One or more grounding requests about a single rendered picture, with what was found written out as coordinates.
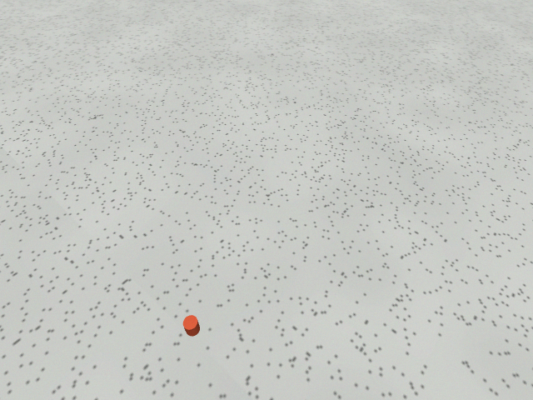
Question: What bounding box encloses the tin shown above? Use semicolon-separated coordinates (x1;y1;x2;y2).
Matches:
183;315;200;336

